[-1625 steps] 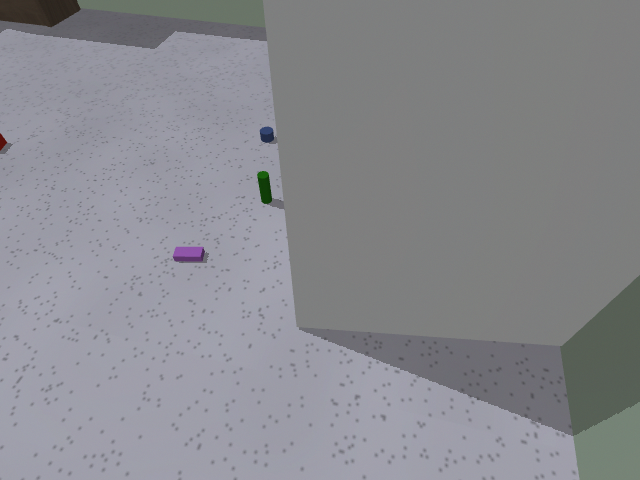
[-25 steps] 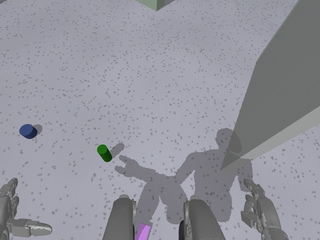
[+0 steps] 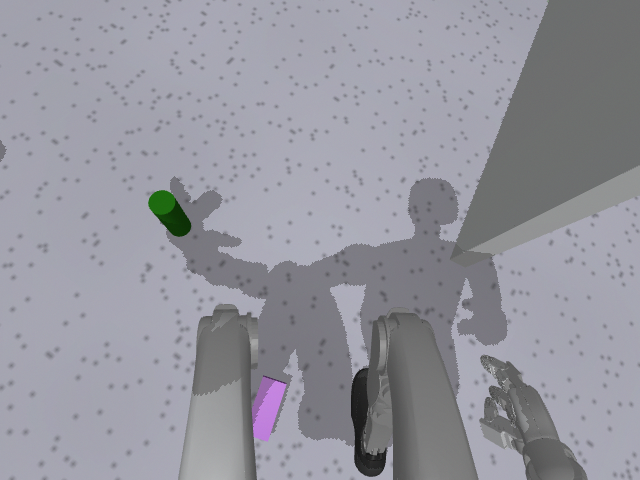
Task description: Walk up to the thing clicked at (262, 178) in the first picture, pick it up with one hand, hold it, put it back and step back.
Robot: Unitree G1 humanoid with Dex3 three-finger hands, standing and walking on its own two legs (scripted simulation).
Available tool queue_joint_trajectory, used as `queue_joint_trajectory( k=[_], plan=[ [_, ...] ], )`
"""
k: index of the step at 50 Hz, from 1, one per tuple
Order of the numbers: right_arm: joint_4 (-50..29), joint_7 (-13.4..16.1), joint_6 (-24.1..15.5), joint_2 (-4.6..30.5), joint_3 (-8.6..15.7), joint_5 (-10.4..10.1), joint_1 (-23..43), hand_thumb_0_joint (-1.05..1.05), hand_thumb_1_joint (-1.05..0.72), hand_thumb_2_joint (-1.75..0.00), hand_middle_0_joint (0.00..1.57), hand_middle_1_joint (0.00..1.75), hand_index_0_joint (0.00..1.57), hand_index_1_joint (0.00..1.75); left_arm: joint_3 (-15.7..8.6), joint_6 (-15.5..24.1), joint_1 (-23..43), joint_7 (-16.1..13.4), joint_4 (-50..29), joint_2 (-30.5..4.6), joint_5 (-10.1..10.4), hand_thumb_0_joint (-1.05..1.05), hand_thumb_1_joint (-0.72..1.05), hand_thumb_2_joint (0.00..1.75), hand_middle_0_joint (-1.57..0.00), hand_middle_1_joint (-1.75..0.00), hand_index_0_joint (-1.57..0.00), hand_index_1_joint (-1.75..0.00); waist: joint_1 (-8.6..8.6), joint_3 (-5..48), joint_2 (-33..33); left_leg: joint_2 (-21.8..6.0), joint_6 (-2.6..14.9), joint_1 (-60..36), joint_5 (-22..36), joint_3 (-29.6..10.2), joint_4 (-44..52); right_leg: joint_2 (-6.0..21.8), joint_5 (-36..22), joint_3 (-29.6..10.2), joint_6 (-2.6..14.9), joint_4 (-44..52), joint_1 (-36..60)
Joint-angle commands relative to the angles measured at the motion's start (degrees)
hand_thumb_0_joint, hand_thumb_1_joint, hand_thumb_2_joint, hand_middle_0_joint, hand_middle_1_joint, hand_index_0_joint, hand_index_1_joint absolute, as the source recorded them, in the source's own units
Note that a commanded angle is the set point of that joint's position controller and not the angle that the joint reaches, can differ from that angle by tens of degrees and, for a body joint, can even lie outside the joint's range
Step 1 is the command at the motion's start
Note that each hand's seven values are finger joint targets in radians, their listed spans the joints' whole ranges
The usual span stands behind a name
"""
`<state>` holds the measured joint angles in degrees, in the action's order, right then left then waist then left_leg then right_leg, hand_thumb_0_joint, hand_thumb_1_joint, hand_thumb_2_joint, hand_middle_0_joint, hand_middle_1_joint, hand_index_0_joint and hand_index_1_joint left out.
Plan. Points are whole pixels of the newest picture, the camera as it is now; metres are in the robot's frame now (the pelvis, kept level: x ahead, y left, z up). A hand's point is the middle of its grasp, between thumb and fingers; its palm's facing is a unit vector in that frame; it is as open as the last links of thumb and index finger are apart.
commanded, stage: go down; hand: left
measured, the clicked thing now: (171, 215) +0.52 +0.30 -0.40
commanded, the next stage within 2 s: approach in 1.12 s
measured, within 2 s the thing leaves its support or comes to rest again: neither
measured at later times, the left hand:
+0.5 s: hand out of the picture +0.36 +0.46 -0.05, palm faces +0.35 -0.93 -0.11, open 17.2 cm
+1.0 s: hand out of the picture +0.38 +0.48 -0.07, palm faces +0.36 -0.93 -0.08, open 17.1 cm
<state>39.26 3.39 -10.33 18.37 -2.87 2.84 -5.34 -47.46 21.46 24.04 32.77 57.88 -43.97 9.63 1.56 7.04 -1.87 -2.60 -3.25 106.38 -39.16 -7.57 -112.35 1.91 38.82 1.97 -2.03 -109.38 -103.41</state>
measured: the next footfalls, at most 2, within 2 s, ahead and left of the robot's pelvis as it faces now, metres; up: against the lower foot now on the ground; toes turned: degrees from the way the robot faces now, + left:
none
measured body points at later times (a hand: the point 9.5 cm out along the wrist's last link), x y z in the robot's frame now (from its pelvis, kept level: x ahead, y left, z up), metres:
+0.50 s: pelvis -0.02 +0.01 -0.08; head +0.20 +0.08 +0.31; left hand +0.34 +0.51 -0.04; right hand +0.14 -0.28 -0.17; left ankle +0.07 +0.14 -0.44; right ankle +0.08 -0.14 -0.44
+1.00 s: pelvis -0.02 +0.02 -0.11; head +0.20 +0.10 +0.27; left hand +0.35 +0.53 -0.07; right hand +0.13 -0.27 -0.20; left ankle +0.07 +0.14 -0.44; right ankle +0.08 -0.14 -0.44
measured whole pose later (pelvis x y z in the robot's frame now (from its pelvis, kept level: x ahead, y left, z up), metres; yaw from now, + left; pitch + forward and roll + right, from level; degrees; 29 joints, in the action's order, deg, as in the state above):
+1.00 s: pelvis -0.02 +0.02 -0.11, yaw -4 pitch +30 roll -9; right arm 37.4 0.4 -8.0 21.8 -7.9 4.2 -5.0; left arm -56.4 21.0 37.8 38.4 64.8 -60.0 8.7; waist 5.0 1.9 -3.1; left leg -0.7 -2.0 124.8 -39.4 -10.9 -133.6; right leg 0.9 38.7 2.2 -3.0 -127.6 -119.2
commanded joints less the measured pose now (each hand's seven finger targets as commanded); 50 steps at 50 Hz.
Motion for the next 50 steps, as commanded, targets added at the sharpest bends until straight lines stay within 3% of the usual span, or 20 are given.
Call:
queue_joint_trajectory(
  k=[1, 6, 7, 14, 19, 20, 23, 24, 26, 29, 32, 34, 39, 42, 45, 47, 48, 50],
  plan=[
    [-4.4, 1.3, -1.7, 13.6, 4.0, 0.0, -6.5, 0.0, -0.88, -0.89, 0.2, 0.3, 0.2, 0.3, -6.4, 2.9, 9.6, 1.9, -7.0, -28.3, 1.6, 0.0, -0.5, 0.13, -0.01, -0.13, -0.04, -0.11, -2.2, 35.0, 10.9, 0.7, 4.0, -22.8, 9.5, 4.3, 12.7, -2.0, -7.1, 1.1, 3.57, 10.5, 14.8],
    [-4.7, 1.0, -1.1, 14.2, 2.8, 0.0, -6.1, 0.0, -0.88, -0.9, 0.2, 0.3, 0.2, 0.3, -8.8, 1.9, 10.8, 2.5, -6.0, -33.2, 1.3, 0.0, -0.5, 0.12, -0.02, -0.13, -0.05, -0.11, -2.9, 34.6, 13.4, 0.6, 3.86, -18.9, 8.1, 4.4, 11.0, -2.3, -6.2, 2.3, 3.72, 6.8, 13.2],
    [-4.7, 0.9, -1.1, 14.1, 2.6, 0.0, -6.3, 0.0, -0.88, -0.9, 0.2, 0.3, 0.2, 0.3, -8.5, 1.8, 11.0, 2.6, -5.6, -32.3, 1.4, 0.0, -0.52, 0.12, -0.03, -0.13, -0.05, -0.11, -2.37, 34.8, 12.4, 0.6, 3.94, -17.9, 9.1, 4.5, 9.9, -2.4, -7.0, 2.5, 3.65, 6.1, 13.4],
    [-3.8, 0.5, -1.0, 15.2, 2.6, 0.4, -6.6, 0.0, -0.88, -0.9, 0.2, 0.3, 0.2, 0.3, -10.0, 2.5, 15.5, 3.2, -6.6, -35.7, 1.4, 0.0, -0.53, 0.12, -0.02, -0.14, -0.05, -0.11, -1.75, 33.9, 14.6, 0.2, 4.08, -16.1, 9.0, 4.4, 6.3, -2.6, -7.5, 3.1, 3.79, 2.4, 8.6],
    [-3.4, 0.2, -0.9, 16.1, 2.4, 0.5, -7.0, 0.0, -0.88, -0.9, 0.2, 0.3, 0.2, 0.3, -9.2, 2.7, 19.6, 4.2, -5.9, -36.8, 1.0, 0.0, -0.51, 0.13, -0.02, -0.15, -0.05, -0.12, -0.05, 32.6, 16.1, 0.1, 3.75, -15.2, 7.5, 3.0, 5.3, -2.4, -6.6, 4.0, 3.85, -0.4, 4.9],
    [-3.3, 0.1, -0.7, 16.4, 2.3, 0.6, -7.1, 0.0, -0.88, -0.9, 0.2, 0.3, 0.2, 0.3, -9.7, 2.5, 17.4, 4.3, -3.4, -36.0, 1.2, 0.0, -0.51, 0.12, -0.02, -0.14, -0.05, -0.11, -0.52, 32.3, 15.8, 0.2, 3.72, -15.8, 8.9, 2.9, 4.9, -2.4, -7.9, 4.2, 3.87, -1.2, 4.4],
    [-3.3, -0.2, -0.6, 16.9, 2.1, 0.7, -7.5, 0.0, -0.88, -0.9, 0.2, 0.3, 0.2, 0.3, -9.6, 2.7, 20.0, 4.7, -4.5, -37.6, 1.0, 0.0, -0.48, 0.13, -0.01, -0.15, -0.05, -0.12, 0.18, 32.7, 16.5, 0.3, 3.77, -14.7, 7.5, 2.8, 3.9, -2.3, -6.9, 4.5, 3.85, -2.1, 3.7],
    [-3.3, -0.3, -0.5, 16.7, 1.8, 0.8, -7.5, 0.0, -0.88, -0.9, 0.2, 0.3, 0.2, 0.3, -10.6, 2.5, 19.5, 4.5, -4.2, -39.4, 0.8, 0.0, -0.47, 0.14, -0.01, -0.14, -0.05, -0.12, -0.69, 33.5, 16.2, 0.5, 3.81, -14.0, 7.8, 3.3, 3.5, -2.3, -6.7, 4.3, 3.81, -2.1, 4.7],
    [-3.4, -0.5, -0.3, 16.6, 1.6, 0.7, -7.5, 0.0, -0.88, -0.9, 0.2, 0.3, 0.2, 0.3, -11.0, 2.6, 20.3, 4.4, -4.3, -40.4, 0.8, 0.0, -0.49, 0.14, -0.01, -0.15, -0.04, -0.12, -0.73, 33.9, 15.6, 0.6, 3.96, -12.7, 7.8, 3.8, 2.4, -2.4, -6.6, 4.3, 3.77, -2.6, 5.0],
    [-3.4, -0.7, -0.1, 17.2, 1.7, 0.9, -7.3, 0.0, -0.88, -0.9, 0.2, 0.3, 0.2, 0.3, -10.3, 2.5, 21.4, 4.6, -3.8, -39.6, 0.5, 0.0, -0.49, 0.14, -0.01, -0.15, -0.05, -0.12, 0.24, 32.2, 16.7, 0.5, 3.87, -13.0, 6.4, 3.1, 2.1, -2.3, -6.0, 4.8, 3.79, -3.7, 2.1],
    [-3.9, -0.9, 0.1, 17.4, 1.3, 0.8, -6.6, 0.0, -0.88, -0.9, 0.2, 0.3, 0.2, 0.3, -10.9, 2.8, 22.4, 4.4, -4.9, -41.8, 0.3, 0.0, -0.47, 0.13, -0.01, -0.15, -0.05, -0.12, -0.45, 31.9, 17.0, 0.6, 3.87, -12.0, 4.8, 3.1, 1.6, -2.4, -4.9, 4.8, 3.84, -4.5, 0.9],
    [-4.0, -1.0, 0.3, 17.5, 1.1, 1.0, -7.0, 0.0, -0.88, -0.9, 0.2, 0.3, 0.2, 0.3, -11.6, 2.9, 22.0, 4.4, -4.3, -41.7, 0.6, 0.0, -0.5, 0.13, -0.01, -0.15, -0.05, -0.12, -0.11, 32.1, 17.0, 0.7, 3.89, -11.8, 6.7, 3.5, 0.3, -2.5, -6.1, 4.9, 3.78, -4.9, 1.2],
    [-4.3, -1.2, 0.5, 18.0, 0.7, 0.9, -6.6, 0.0, -0.88, -0.9, 0.2, 0.3, 0.2, 0.3, -11.0, 3.0, 23.1, 5.1, -3.6, -41.6, 0.9, 0.0, -0.46, 0.14, -0.01, -0.14, -0.04, -0.11, 0.95, 29.7, 16.7, 0.6, 4.0, -10.1, 4.4, 2.8, -0.3, -2.6, -4.5, 5.6, 3.75, -5.9, -1.0],
    [-4.4, -1.4, 0.6, 18.1, 0.4, 1.0, -6.9, 0.0, -0.88, -0.9, 0.2, 0.3, 0.2, 0.3, -11.9, 3.0, 22.7, 5.1, -3.7, -43.3, 1.1, 0.0, -0.47, 0.14, -0.01, -0.15, -0.04, -0.12, 0.35, 31.8, 16.7, 0.8, 3.96, -9.7, 6.7, 3.3, -1.7, -2.7, -5.9, 5.5, 3.78, -6.5, 0.3],
    [-4.4, -1.6, 0.8, 18.3, 0.2, 1.1, -7.5, 0.0, -0.88, -0.9, 0.2, 0.3, 0.2, 0.3, -12.0, 2.9, 22.3, 5.4, -4.1, -42.7, 1.5, 0.0, -0.47, 0.13, -0.01, -0.15, -0.05, -0.12, 0.42, 33.3, 17.1, 0.9, 3.87, -10.8, 9.7, 3.2, -2.6, -2.6, -8.0, 5.5, 3.78, -7.2, 0.6],
    [-4.4, -1.6, 1.0, 18.6, 0.4, 1.0, -7.3, 0.0, -0.88, -0.9, 0.2, 0.3, 0.2, 0.3, -11.4, 3.0, 22.8, 5.6, -4.9, -42.3, 1.1, 0.0, -0.45, 0.14, 0.0, -0.15, -0.04, -0.11, 0.83, 32.4, 18.9, 0.8, 3.52, -12.5, 9.2, 2.2, -1.7, -2.5, -7.6, 6.1, 3.97, -8.2, -1.8],
    [-4.5, -1.6, 1.2, 19.0, 0.4, 0.9, -7.2, 0.0, -0.88, -0.9, 0.2, 0.3, 0.2, 0.3, -12.2, 2.9, 22.6, 5.4, -5.1, -43.7, 1.0, 0.0, -0.44, 0.13, 0.0, -0.14, -0.04, -0.1, 0.06, 32.3, 19.7, 0.6, 3.32, -13.4, 8.8, 1.7, -1.1, -2.4, -7.4, 6.2, 4.1, -8.8, -3.1],
    [-4.7, -1.7, 1.3, 19.0, 0.5, 0.7, -7.3, 0.0, -0.89, -0.9, 0.2, 0.3, 0.2, 0.3, -11.2, 2.7, 22.9, 5.4, -5.0, -42.0, 1.2, 0.0, -0.47, 0.13, 0.0, -0.15, -0.04, -0.11, 0.82, 31.5, 19.3, 0.7, 3.33, -13.0, 7.2, 1.5, -1.3, -2.4, -6.4, 6.3, 4.07, -8.5, -4.0]
  ],
)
